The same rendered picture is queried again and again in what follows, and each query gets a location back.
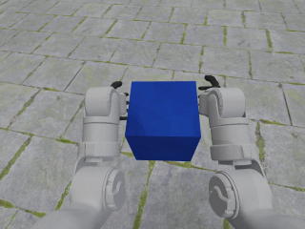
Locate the robot right upper arm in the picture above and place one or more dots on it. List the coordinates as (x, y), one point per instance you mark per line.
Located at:
(244, 198)

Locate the carton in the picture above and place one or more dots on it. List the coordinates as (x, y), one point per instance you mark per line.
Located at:
(163, 120)

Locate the robot right forearm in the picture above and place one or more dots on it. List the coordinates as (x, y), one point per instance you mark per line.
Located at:
(229, 123)

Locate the robot right hand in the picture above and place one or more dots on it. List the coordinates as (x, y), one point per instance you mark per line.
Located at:
(212, 80)

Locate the robot left upper arm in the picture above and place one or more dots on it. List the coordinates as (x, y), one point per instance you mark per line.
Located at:
(96, 191)

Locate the robot left hand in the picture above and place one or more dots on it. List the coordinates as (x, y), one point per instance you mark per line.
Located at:
(118, 84)

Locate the robot left forearm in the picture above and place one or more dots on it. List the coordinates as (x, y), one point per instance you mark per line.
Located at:
(103, 107)

